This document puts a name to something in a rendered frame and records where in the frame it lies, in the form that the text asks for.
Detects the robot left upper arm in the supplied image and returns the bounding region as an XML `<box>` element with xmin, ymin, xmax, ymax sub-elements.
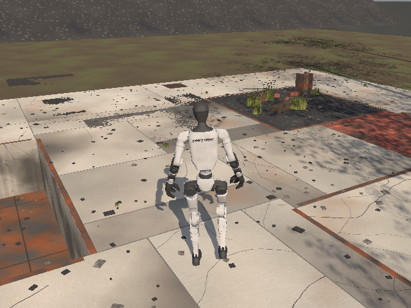
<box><xmin>173</xmin><ymin>130</ymin><xmax>189</xmax><ymax>167</ymax></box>

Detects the robot left forearm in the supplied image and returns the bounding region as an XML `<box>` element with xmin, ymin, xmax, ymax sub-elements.
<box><xmin>167</xmin><ymin>157</ymin><xmax>179</xmax><ymax>184</ymax></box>

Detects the left robot foot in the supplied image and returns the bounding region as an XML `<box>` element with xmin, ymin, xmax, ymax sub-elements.
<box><xmin>192</xmin><ymin>249</ymin><xmax>202</xmax><ymax>266</ymax></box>

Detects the right robot hand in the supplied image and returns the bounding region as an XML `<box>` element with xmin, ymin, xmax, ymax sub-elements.
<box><xmin>230</xmin><ymin>174</ymin><xmax>245</xmax><ymax>189</ymax></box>

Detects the robot right upper arm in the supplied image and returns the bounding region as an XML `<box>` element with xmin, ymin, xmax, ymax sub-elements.
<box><xmin>216</xmin><ymin>128</ymin><xmax>236</xmax><ymax>163</ymax></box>

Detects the left robot shin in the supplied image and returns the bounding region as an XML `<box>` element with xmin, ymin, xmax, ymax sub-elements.
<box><xmin>189</xmin><ymin>214</ymin><xmax>200</xmax><ymax>257</ymax></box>

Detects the left robot hand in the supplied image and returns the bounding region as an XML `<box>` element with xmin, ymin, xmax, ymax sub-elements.
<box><xmin>165</xmin><ymin>182</ymin><xmax>180</xmax><ymax>198</ymax></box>

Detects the robot right forearm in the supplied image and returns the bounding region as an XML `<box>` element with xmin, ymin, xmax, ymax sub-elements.
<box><xmin>230</xmin><ymin>152</ymin><xmax>242</xmax><ymax>177</ymax></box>

